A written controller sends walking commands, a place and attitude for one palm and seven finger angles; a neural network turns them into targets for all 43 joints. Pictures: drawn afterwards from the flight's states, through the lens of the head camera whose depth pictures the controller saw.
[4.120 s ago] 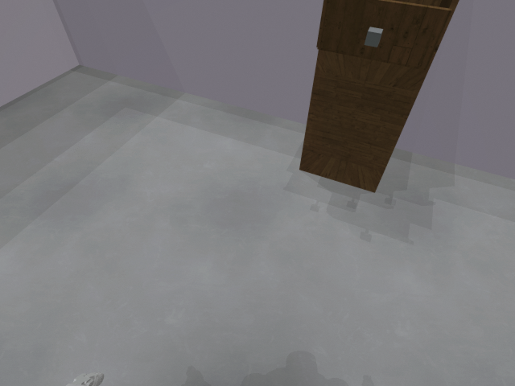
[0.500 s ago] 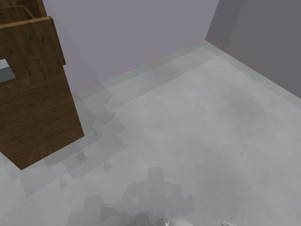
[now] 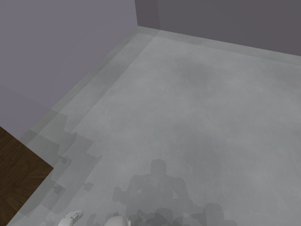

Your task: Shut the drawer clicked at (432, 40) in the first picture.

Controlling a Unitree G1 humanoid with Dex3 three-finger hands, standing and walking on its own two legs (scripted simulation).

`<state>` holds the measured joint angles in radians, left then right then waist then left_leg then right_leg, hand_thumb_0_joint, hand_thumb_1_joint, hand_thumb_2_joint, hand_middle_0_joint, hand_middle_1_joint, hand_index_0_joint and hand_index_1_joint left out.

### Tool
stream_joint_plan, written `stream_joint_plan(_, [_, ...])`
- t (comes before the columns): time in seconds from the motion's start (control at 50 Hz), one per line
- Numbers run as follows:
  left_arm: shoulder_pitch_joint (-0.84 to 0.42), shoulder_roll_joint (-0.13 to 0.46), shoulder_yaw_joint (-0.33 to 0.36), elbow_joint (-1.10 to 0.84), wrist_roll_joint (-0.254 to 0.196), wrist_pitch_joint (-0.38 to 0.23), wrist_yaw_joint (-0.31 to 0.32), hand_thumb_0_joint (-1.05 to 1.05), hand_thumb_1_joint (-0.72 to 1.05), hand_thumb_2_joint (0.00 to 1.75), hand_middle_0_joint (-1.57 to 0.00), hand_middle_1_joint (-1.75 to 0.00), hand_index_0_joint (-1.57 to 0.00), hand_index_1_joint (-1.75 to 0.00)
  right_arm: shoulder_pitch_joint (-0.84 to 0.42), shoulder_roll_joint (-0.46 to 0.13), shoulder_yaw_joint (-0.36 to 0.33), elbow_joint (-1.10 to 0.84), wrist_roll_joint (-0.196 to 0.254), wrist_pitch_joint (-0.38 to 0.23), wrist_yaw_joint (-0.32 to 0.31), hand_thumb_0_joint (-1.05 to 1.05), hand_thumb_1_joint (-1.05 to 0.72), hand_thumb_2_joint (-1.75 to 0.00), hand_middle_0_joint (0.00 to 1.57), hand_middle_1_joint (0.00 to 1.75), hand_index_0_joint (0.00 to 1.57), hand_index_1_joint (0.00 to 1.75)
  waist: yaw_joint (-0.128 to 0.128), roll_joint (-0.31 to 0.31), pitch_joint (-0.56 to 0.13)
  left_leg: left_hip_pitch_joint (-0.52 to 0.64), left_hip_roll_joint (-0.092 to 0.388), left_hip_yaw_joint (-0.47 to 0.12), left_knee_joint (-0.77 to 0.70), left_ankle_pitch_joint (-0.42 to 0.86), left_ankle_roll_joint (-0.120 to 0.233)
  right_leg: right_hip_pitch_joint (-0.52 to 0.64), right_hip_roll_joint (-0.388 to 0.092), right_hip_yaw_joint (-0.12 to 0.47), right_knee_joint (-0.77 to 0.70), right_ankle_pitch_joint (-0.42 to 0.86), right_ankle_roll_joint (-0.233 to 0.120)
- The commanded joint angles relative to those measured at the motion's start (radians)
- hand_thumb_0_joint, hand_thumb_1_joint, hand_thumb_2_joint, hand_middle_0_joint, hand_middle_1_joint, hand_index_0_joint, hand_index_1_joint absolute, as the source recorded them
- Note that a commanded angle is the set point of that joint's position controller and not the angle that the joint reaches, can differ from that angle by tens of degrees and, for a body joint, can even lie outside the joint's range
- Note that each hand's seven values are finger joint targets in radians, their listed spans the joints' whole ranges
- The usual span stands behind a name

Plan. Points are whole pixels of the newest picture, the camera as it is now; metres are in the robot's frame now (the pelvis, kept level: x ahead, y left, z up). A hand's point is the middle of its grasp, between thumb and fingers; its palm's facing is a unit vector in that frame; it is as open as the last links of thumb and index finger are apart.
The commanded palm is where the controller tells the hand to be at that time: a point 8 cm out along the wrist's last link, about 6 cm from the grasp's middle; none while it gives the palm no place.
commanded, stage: walk to a spot facing it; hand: left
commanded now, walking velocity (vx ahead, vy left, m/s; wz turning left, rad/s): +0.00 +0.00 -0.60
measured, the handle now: out of the picture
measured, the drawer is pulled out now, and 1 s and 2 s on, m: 0.16 0.16 0.16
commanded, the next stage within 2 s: turn to face it in 0.76 s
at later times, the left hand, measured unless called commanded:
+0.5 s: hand out of the picture +0.10 +0.24 -0.17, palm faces -0.18 -0.97 -0.17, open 7.4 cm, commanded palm none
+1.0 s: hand (140, 167) +0.32 +0.06 -0.15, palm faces -0.53 -0.80 -0.26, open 7.4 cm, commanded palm none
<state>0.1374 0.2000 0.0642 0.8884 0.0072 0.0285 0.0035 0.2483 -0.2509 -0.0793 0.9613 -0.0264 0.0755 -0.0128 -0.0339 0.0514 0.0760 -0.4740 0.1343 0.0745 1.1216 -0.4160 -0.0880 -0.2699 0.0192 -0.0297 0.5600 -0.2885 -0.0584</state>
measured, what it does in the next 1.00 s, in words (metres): walks ahead, turning right: left foot, then right foot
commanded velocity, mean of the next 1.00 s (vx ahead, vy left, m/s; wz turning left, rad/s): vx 0.07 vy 0.00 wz -0.40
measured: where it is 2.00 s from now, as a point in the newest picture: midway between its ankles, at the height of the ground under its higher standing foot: outside the picture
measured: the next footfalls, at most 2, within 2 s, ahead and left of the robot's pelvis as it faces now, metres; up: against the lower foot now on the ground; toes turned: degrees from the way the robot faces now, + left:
left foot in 0.36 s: +0.08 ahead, +0.13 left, +0.00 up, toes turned -8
right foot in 0.86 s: +0.12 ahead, -0.13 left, +0.00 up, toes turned -37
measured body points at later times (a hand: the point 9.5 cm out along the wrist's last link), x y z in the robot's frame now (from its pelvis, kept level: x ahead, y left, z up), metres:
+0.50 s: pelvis +0.04 +0.05 +0.01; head +0.06 +0.08 +0.45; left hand +0.11 +0.30 -0.16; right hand +0.07 -0.22 -0.11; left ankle +0.04 +0.14 -0.73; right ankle -0.01 -0.08 -0.66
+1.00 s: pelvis +0.10 -0.02 -0.01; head +0.12 -0.06 +0.44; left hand +0.35 +0.10 -0.13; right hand -0.05 -0.23 -0.17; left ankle +0.12 +0.13 -0.64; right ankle +0.08 -0.11 -0.73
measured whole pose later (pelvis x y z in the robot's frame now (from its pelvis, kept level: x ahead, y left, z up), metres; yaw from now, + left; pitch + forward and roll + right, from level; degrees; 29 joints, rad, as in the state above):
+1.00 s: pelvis +0.10 -0.02 -0.01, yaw -32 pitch -1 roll +0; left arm 0.08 0.19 0.05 0.91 0.01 0.00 0.01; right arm 0.29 -0.22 -0.06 1.01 -0.02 0.05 -0.02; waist -0.06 0.04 0.11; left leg -0.43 0.12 0.07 1.23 -0.46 -0.05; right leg -0.31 0.00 -0.10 0.60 -0.27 -0.06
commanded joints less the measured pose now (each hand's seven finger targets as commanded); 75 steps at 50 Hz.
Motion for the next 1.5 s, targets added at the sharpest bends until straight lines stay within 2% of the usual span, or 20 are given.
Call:
stream_joint_plan(0.0, [0.044, 0.194, 0.044, -0.056, 0.004, -0.024, 0.015, 0.00, 0.90, 0.90, -0.20, -0.30, -0.20, -0.30, -0.014, -0.061, -0.009, -0.085, 0.003, -0.034, -0.005, 0.00, -0.90, -0.90, 0.20, 0.30, 0.20, 0.30, 0.033, -0.186, -0.102, -0.081, -0.010, -0.043, -0.020, 0.063, -0.021, 0.130, -0.226, 0.244, -0.202, 0.501, -0.090])
stream_joint_plan(0.22, [0.120, 0.217, 0.056, -0.031, 0.014, -0.030, 0.000, 0.00, 0.90, 0.90, -0.20, -0.30, -0.20, -0.30, -0.159, -0.066, -0.005, -0.160, 0.006, -0.067, 0.008, 0.00, -0.90, -0.90, 0.20, 0.30, 0.20, 0.30, 0.084, -0.200, -0.069, -0.002, -0.075, -0.055, -0.307, -0.020, 0.006, 0.091, -0.222, 0.485, -0.292, -0.030, -0.139])
stream_joint_plan(0.3, [0.070, 0.208, 0.055, -0.038, 0.009, -0.026, -0.003, 0.00, 0.90, 0.90, -0.20, -0.30, -0.20, -0.30, -0.043, -0.055, 0.000, -0.132, 0.015, -0.090, -0.003, 0.00, -0.90, -0.90, 0.20, 0.30, 0.20, 0.30, 0.026, -0.193, -0.082, 0.303, -0.120, -0.039, -0.627, 0.070, 0.037, -0.073, -0.150, 0.475, -0.198, -0.027, -0.086])
stream_joint_plan(0.32, [0.052, 0.176, 0.047, -0.048, 0.004, -0.024, -0.007, 0.00, 0.90, 0.90, -0.20, -0.30, -0.20, -0.30, 0.043, -0.084, -0.003, -0.106, 0.016, -0.100, -0.014, 0.00, -0.90, -0.90, 0.20, 0.30, 0.20, 0.30, -0.017, -0.106, -0.116, 0.500, -0.074, -0.057, -0.741, 0.106, 0.049, -0.201, -0.079, 0.409, -0.100, -0.087, -0.038])
stream_joint_plan(0.36, [0.040, 0.104, 0.034, -0.083, 0.001, -0.026, -0.024, 0.00, 0.90, 0.90, -0.20, -0.30, -0.20, -0.30, 0.120, -0.234, -0.031, -0.106, 0.005, -0.098, -0.018, 0.00, -0.90, -0.90, 0.20, 0.30, 0.20, 0.30, -0.051, 0.275, -0.094, 0.553, 0.360, -0.514, -0.953, -0.197, 0.171, -0.462, 0.052, 0.101, 0.358, -0.307, 0.066])
stream_joint_plan(0.38, [0.026, 0.139, 0.050, -0.083, 0.014, -0.020, -0.031, 0.00, 0.90, 0.90, -0.20, -0.30, -0.20, -0.30, 0.071, -0.220, -0.023, -0.125, 0.001, -0.092, -0.018, 0.00, -0.90, -0.90, 0.20, 0.30, 0.20, 0.30, -0.031, 0.180, -0.017, 0.403, 0.388, -0.503, -0.990, -0.219, 0.219, -0.442, -0.019, 0.108, 0.480, -0.256, 0.076])
stream_joint_plan(0.46, [0.127, 0.110, 0.057, 0.003, 0.024, 0.006, -0.050, 0.00, 0.90, 0.90, -0.20, -0.30, -0.20, -0.30, -0.059, -0.085, 0.021, -0.140, 0.006, -0.105, -0.025, 0.00, -0.90, -0.90, 0.20, 0.30, 0.20, 0.30, 0.058, 0.093, 0.044, 0.280, 0.174, -0.105, -0.931, 0.174, 0.118, -0.353, -0.053, 0.049, 0.623, -0.023, 0.107])
stream_joint_plan(0.56, [0.093, 0.071, 0.040, -0.007, 0.016, 0.018, -0.039, 0.00, 0.90, 0.90, -0.20, -0.30, -0.20, -0.30, 0.074, -0.086, 0.015, -0.083, 0.009, -0.111, -0.030, 0.00, -0.90, -0.90, 0.20, 0.30, 0.20, 0.30, 0.029, 0.093, -0.019, 0.445, 0.187, 0.033, -0.801, 0.727, 0.170, -0.383, -0.068, 0.004, 0.590, -0.026, 0.132])
stream_joint_plan(0.74, [-0.055, 0.052, 0.021, -0.055, 0.016, 0.004, -0.036, 0.00, 0.90, 0.90, -0.20, -0.30, -0.20, -0.30, 0.122, -0.116, -0.021, -0.025, 0.001, -0.093, -0.016, 0.00, -0.90, -0.90, 0.20, 0.30, 0.20, 0.30, -0.010, 0.141, -0.029, 0.494, 0.234, 0.143, -0.672, 0.862, 0.183, -0.229, -0.054, -0.101, 0.192, -0.063, 0.090])
stream_joint_plan(0.8, [0.122, 0.115, 0.037, -0.020, 0.022, -0.027, -0.026, 0.00, 0.90, 0.90, -0.20, -0.30, -0.20, -0.30, 0.103, -0.133, -0.029, -0.038, 0.014, -0.092, -0.007, 0.00, -0.90, -0.90, 0.20, 0.30, 0.20, 0.30, 0.096, 0.063, -0.150, 0.408, 0.214, 0.199, -0.354, 0.927, 0.105, 0.098, -0.028, -0.097, -0.076, 0.125, 0.048])
stream_joint_plan(0.82, [0.236, 0.227, 0.059, 0.013, 0.028, -0.046, -0.013, 0.00, 0.90, 0.90, -0.20, -0.30, -0.20, -0.30, 0.111, -0.093, -0.018, -0.068, 0.027, -0.088, 0.006, 0.00, -0.90, -0.90, 0.20, 0.30, 0.20, 0.30, 0.142, -0.196, -0.260, 0.107, 0.125, 0.224, -0.079, 0.483, 0.044, 0.428, -0.228, 0.158, -0.100, 0.511, -0.034])
stream_joint_plan(0.84, [0.300, 0.314, 0.076, 0.038, 0.006, -0.044, 0.003, 0.00, 0.90, 0.90, -0.20, -0.30, -0.20, -0.30, 0.069, -0.033, 0.000, -0.105, 0.028, -0.083, 0.000, 0.00, -0.90, -0.90, 0.20, 0.30, 0.20, 0.30, 0.148, -0.346, -0.330, -0.103, -0.040, 0.132, 0.200, -0.234, -0.004, 0.515, -0.464, 0.453, -0.072, 1.056, -0.166])
stream_joint_plan(0.86, [0.278, 0.274, 0.067, 0.035, -0.006, -0.036, 0.021, 0.00, 0.90, 0.90, -0.20, -0.30, -0.20, -0.30, 0.043, -0.045, 0.004, -0.105, 0.032, -0.072, -0.019, 0.00, -0.90, -0.90, 0.20, 0.30, 0.20, 0.30, 0.138, -0.210, -0.323, -0.086, -0.003, -0.045, 0.219, -0.220, 0.027, 0.441, -0.469, 0.344, -0.084, 1.011, -0.208])
stream_joint_plan(0.98, [-0.039, 0.117, -0.005, -0.013, 0.015, -0.048, 0.033, 0.00, 0.90, 0.90, -0.20, -0.30, -0.20, -0.30, 0.188, 0.023, 0.028, 0.035, 0.008, -0.033, -0.008, 0.00, -0.90, -0.90, 0.20, 0.30, 0.20, 0.30, -0.033, -0.151, -0.107, 0.087, -0.005, -0.058, 0.000, 0.044, 0.033, -0.033, -0.266, 0.014, -0.229, 0.417, -0.078])
stream_joint_plan(1.14, [0.032, 0.141, 0.015, 0.015, 0.019, -0.034, 0.034, 0.00, 0.90, 0.90, -0.20, -0.30, -0.20, -0.30, 0.031, 0.015, 0.019, -0.013, 0.014, -0.039, 0.011, 0.00, -0.90, -0.90, 0.20, 0.30, 0.20, 0.30, 0.047, -0.204, -0.035, 0.046, -0.038, 0.016, -0.252, -0.019, 0.025, 0.064, -0.349, 0.009, -0.209, 0.398, -0.111])
stream_joint_plan(1.22, [0.021, 0.145, 0.028, 0.009, 0.012, -0.024, 0.037, 0.00, 0.90, 0.90, -0.20, -0.30, -0.20, -0.30, 0.080, 0.014, 0.012, -0.014, 0.010, -0.044, 0.017, 0.00, -0.90, -0.90, 0.20, 0.30, 0.20, 0.30, 0.014, -0.152, -0.060, 0.184, -0.047, 0.046, -0.476, 0.141, 0.038, 0.024, -0.344, -0.059, -0.085, 0.299, -0.041])
stream_joint_plan(1.24, [0.025, 0.127, 0.028, 0.003, 0.006, -0.018, 0.034, 0.00, 0.90, 0.90, -0.20, -0.30, -0.20, -0.30, 0.115, -0.005, 0.004, -0.010, 0.008, -0.049, 0.020, 0.00, -0.90, -0.90, 0.20, 0.30, 0.20, 0.30, -0.003, -0.061, -0.080, 0.257, -0.031, 0.011, -0.581, 0.253, 0.055, -0.025, -0.312, -0.097, 0.003, 0.205, 0.004])
stream_joint_plan(1.28, [-0.001, 0.041, 0.015, -0.055, -0.001, -0.003, 0.030, 0.00, 0.90, 0.90, -0.20, -0.30, -0.20, -0.30, 0.180, -0.151, -0.027, -0.025, -0.006, -0.060, 0.012, 0.00, -0.90, -0.90, 0.20, 0.30, 0.20, 0.30, -0.040, 0.333, -0.069, 0.287, 0.317, -0.511, -0.834, 0.638, 0.269, -0.278, -0.093, -0.121, 0.442, -0.379, 0.123])
stream_joint_plan(1.34, [-0.041, 0.062, 0.033, -0.041, 0.016, 0.002, 0.019, 0.00, 0.90, 0.90, -0.20, -0.30, -0.20, -0.30, 0.081, -0.111, -0.020, -0.045, -0.004, -0.068, -0.007, 0.00, -0.90, -0.90, 0.20, 0.30, 0.20, 0.30, -0.006, 0.141, -0.082, 0.254, 0.203, -0.416, -0.847, 0.365, 0.245, -0.337, -0.120, 0.027, 0.645, -0.175, 0.110])
stream_joint_plan(1.48, [0.020, 0.078, 0.034, -0.004, 0.010, -0.003, 0.015, 0.00, 0.90, 0.90, -0.20, -0.30, -0.20, -0.30, 0.071, -0.118, -0.024, -0.060, 0.008, -0.083, -0.011, 0.00, -0.90, -0.90, 0.20, 0.30, 0.20, 0.30, -0.004, 0.032, -0.194, 0.445, 0.110, -0.290, -0.779, 0.610, 0.234, -0.325, -0.108, 0.035, 0.549, -0.081, 0.158])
